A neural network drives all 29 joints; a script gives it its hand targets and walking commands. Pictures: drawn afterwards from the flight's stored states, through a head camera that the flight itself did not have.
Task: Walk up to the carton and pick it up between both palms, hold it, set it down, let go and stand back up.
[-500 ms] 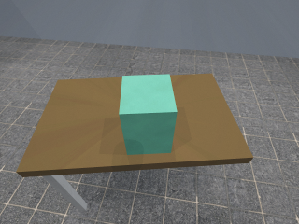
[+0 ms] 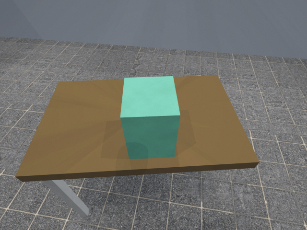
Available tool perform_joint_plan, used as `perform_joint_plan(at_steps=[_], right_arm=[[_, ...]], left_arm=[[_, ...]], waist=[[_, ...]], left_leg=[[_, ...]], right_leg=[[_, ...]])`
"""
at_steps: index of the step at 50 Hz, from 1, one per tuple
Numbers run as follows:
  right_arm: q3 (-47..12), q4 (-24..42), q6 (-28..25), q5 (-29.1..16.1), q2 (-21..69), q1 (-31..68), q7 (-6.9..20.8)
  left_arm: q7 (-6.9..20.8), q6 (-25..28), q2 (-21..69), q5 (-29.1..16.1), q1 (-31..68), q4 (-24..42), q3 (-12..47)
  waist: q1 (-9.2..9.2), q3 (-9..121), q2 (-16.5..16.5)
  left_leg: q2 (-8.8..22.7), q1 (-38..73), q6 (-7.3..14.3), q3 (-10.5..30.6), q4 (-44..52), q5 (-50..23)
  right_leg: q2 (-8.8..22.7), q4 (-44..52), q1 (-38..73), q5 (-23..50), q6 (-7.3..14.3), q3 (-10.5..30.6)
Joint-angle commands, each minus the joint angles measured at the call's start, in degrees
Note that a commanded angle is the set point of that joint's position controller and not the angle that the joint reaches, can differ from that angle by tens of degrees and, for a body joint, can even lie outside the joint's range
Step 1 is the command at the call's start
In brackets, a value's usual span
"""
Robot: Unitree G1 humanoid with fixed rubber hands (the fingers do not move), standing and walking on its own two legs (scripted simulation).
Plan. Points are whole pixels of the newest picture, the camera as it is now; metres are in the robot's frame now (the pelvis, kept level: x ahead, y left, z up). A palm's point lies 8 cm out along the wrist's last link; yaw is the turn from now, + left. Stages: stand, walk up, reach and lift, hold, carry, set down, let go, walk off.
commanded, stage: stand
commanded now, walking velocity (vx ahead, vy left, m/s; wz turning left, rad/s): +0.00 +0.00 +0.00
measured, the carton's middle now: (150, 119) +0.50 +0.03 -0.02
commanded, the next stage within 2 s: walk up in 1.10 s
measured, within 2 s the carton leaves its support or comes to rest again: neither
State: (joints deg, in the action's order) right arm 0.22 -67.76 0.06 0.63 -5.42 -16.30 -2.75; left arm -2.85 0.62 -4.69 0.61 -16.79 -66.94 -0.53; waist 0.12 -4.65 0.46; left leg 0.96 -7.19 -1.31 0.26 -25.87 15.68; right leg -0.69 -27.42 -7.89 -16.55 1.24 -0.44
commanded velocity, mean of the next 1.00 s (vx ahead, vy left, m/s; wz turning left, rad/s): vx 0.00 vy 0.00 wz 0.00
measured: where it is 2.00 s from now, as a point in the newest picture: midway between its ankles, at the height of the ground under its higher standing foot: outside the picture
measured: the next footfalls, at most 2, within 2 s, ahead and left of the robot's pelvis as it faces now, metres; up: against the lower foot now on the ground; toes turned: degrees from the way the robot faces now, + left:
right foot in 1.76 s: +0.10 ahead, -0.13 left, +0.00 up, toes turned +0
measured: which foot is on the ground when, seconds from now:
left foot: down 0.00-1.00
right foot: down 0.00-1.00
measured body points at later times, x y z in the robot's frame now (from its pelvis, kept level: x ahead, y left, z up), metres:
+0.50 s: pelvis +0.00 -0.01 +0.00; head +0.02 -0.02 +0.45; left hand -0.02 +0.19 -0.16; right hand -0.02 -0.20 -0.17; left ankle -0.02 +0.14 -0.74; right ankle -0.02 -0.10 -0.74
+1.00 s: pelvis +0.01 -0.02 +0.00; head +0.03 -0.03 +0.45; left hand -0.01 +0.18 -0.16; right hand -0.02 -0.22 -0.17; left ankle -0.02 +0.14 -0.74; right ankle -0.02 -0.10 -0.74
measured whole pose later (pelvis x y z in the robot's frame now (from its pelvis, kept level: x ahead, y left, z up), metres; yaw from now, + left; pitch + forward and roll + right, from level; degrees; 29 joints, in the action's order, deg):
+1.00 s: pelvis +0.01 -0.02 +0.00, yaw +0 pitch -3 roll +0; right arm 0.2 -68.4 0.4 0.5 -5.4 -16.2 -2.8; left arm -2.7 1.6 -4.8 0.5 -17.7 -65.8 -0.3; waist 0.2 -4.7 1.0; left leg 3.0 -6.4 -3.4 1.2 -25.1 16.1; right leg -2.7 -26.6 -7.0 -17.1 3.3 -1.4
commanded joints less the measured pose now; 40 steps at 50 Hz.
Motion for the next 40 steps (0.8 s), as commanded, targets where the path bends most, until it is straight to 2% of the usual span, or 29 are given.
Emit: perform_joint_plan(at_steps=[1, 40], right_arm=[[0.41, 0.09, -0.15, 0.00, -3.68, -5.62, -0.11], [0.41, -0.48, 0.17, -0.08, -3.40, -5.86, -0.13]], left_arm=[[-0.11, 0.30, -4.22, 0.00, -5.85, 0.31, -0.56], [0.03, 1.08, -4.43, -0.07, -6.84, 1.27, -0.43]], waist=[[0.03, -2.54, -0.84], [0.07, -2.33, -0.74]], left_leg=[[3.69, -2.07, 2.32, 2.45, 4.41, -10.74], [4.22, -1.19, 1.17, 1.76, 3.87, -10.98]], right_leg=[[5.12, 6.86, -2.88, 12.89, 0.83, 4.65], [5.33, 7.55, -1.98, 17.53, 2.03, 5.29]])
